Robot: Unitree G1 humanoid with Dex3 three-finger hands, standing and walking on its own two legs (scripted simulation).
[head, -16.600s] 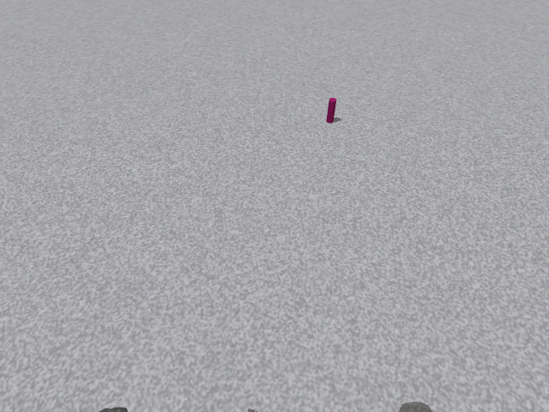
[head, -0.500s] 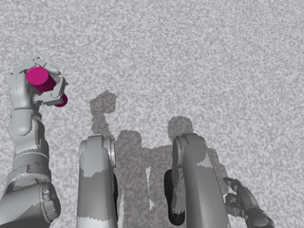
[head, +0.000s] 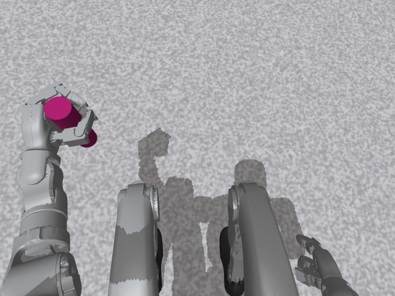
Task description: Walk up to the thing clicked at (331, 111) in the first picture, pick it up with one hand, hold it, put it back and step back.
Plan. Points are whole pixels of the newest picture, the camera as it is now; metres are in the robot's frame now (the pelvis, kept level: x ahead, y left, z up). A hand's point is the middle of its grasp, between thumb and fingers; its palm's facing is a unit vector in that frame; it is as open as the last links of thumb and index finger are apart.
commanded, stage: lift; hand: left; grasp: from the side
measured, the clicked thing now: (74, 125) +0.42 +0.26 -0.03
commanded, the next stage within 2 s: hold in 1.74 s
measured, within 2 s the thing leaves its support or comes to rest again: neither
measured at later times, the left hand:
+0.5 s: hand (17, 74) +0.39 +0.23 +0.18, palm faces +0.14 -0.99 -0.05, open 5.4 cm
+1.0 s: hand out of the picture +0.38 +0.22 +0.29, palm faces +0.14 -0.99 -0.03, open 5.4 cm
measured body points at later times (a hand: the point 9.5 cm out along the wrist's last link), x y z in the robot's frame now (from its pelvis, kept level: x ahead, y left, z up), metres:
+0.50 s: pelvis +0.03 +0.01 +0.15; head +0.17 +0.04 +0.57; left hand +0.38 +0.28 +0.19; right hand +0.22 -0.24 +0.04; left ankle +0.09 +0.13 -0.38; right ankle +0.09 -0.12 -0.38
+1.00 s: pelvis +0.05 +0.01 +0.25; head +0.14 +0.03 +0.69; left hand +0.37 +0.27 +0.29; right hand +0.21 -0.22 +0.14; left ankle +0.09 +0.13 -0.38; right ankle +0.09 -0.12 -0.38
